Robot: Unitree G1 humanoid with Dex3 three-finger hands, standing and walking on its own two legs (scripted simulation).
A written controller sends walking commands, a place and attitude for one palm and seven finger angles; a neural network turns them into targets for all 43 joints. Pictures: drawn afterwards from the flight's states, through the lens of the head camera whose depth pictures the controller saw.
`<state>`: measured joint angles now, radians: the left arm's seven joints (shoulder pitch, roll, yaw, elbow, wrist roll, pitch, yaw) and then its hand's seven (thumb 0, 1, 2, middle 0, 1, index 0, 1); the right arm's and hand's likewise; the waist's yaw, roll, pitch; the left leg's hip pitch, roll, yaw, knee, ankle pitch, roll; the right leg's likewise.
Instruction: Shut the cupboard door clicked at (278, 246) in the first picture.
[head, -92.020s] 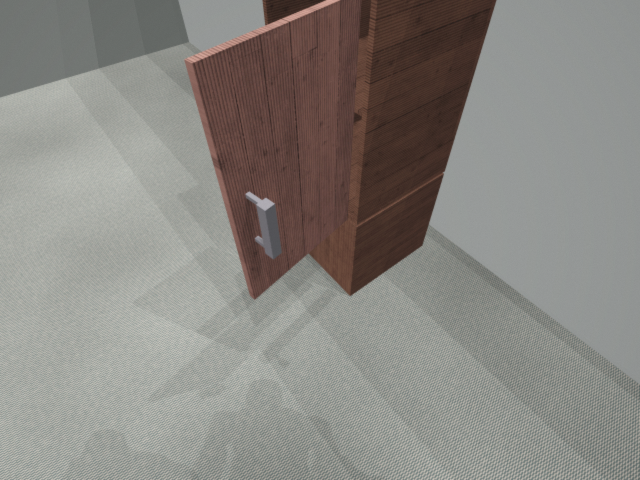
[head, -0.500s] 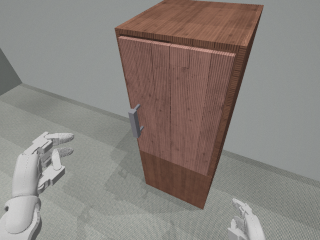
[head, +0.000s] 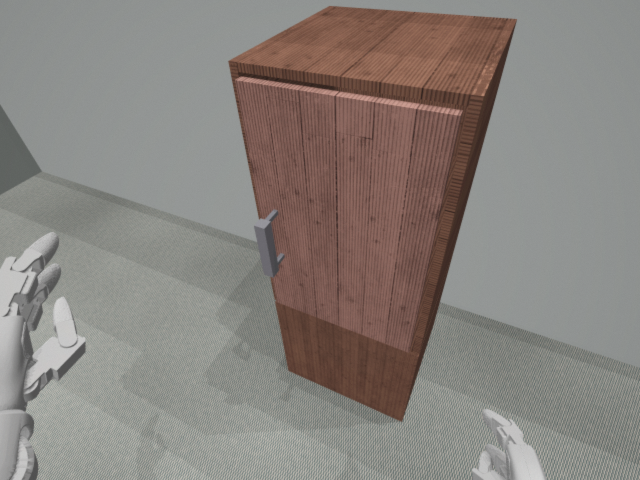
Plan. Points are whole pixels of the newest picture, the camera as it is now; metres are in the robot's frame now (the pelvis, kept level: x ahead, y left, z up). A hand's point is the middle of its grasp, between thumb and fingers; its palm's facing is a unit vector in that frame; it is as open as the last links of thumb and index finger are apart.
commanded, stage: draw the hand back to the body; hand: left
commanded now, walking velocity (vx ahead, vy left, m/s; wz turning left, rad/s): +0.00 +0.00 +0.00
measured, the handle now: (272, 243) +0.60 +0.19 -0.09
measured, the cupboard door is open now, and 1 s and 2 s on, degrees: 0 0 0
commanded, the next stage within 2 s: step back with the hand held close in 0.02 s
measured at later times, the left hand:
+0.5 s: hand (53, 341) +0.19 +0.29 +0.16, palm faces +0.37 -0.78 -0.50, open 7.4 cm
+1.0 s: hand out of the picture +0.12 +0.29 +0.16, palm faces +0.46 -0.77 -0.44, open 7.4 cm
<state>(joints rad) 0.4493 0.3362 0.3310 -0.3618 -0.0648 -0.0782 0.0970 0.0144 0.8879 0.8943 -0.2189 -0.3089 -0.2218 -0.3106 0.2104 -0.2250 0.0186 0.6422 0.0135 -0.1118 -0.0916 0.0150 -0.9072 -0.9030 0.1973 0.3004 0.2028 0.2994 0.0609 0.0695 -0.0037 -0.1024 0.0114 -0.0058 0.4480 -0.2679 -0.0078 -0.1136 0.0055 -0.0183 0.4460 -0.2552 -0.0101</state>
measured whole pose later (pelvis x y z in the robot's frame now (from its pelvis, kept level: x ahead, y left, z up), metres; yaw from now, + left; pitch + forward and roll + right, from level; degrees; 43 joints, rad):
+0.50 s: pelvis -0.02 +0.03 +0.00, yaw -1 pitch +1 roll +0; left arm 0.53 0.41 0.40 -0.42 -0.06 -0.16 0.12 0.01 0.89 0.89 -0.21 -0.30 -0.22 -0.30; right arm 0.20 -0.24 -0.02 0.58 0.02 0.00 -0.09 0.01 -0.91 -0.90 0.20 0.30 0.20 0.30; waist 0.00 0.04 0.00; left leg -0.25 -0.02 0.03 0.49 -0.25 0.03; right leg -0.27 -0.03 0.02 0.48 -0.22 0.03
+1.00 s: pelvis -0.08 +0.03 -0.01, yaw +0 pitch +1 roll -2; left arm 0.52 0.40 0.43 -0.47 -0.02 -0.28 0.17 0.01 0.88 0.89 -0.21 -0.30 -0.22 -0.30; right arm 0.26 -0.23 0.00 0.60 0.01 -0.08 -0.08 0.01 -0.91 -0.90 0.20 0.30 0.21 0.30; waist -0.01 0.01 -0.01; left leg -0.42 0.01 0.00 0.62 -0.22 0.03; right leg -0.39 0.00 -0.01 0.53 -0.16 0.02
